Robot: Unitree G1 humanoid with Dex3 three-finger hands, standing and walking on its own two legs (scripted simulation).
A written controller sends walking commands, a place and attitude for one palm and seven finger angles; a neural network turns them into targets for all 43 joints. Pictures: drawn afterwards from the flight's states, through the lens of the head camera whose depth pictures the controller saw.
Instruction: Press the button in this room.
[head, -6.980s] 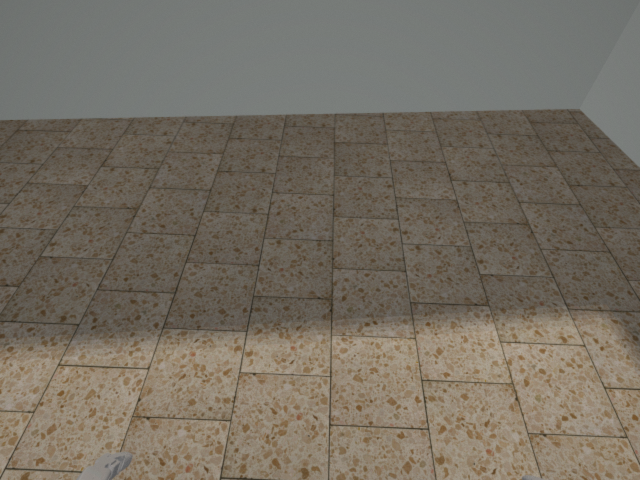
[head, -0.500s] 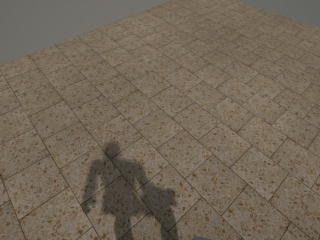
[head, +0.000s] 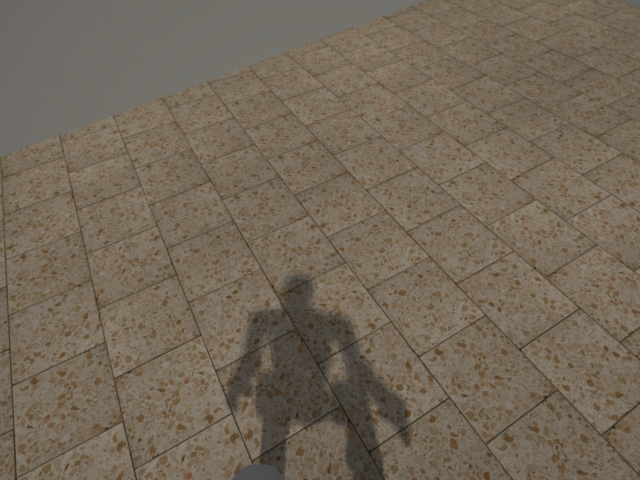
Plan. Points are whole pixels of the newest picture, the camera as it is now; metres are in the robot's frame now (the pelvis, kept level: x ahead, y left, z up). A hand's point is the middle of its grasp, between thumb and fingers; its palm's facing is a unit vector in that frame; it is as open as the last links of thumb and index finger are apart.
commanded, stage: turn or walk to find it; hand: left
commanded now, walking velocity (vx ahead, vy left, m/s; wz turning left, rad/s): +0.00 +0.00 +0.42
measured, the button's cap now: out of the picture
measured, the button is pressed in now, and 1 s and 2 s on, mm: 0 0 0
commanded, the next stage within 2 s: none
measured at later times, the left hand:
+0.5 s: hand out of the picture +0.02 +0.27 -0.16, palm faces +0.20 -0.95 -0.26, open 7.3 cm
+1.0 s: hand out of the picture -0.08 +0.19 -0.15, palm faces +0.42 -0.87 -0.27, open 7.3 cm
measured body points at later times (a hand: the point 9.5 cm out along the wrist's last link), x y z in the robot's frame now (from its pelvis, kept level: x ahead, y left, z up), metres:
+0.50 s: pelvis -0.03 +0.05 +0.00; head +0.00 +0.06 +0.45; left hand +0.01 +0.32 -0.14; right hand +0.08 -0.18 -0.14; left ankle -0.03 +0.14 -0.74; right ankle -0.02 -0.11 -0.68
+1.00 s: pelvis -0.06 -0.01 +0.00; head -0.02 -0.02 +0.45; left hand -0.10 +0.24 -0.13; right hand +0.08 -0.24 -0.16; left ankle -0.15 +0.14 -0.67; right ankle -0.02 -0.09 -0.74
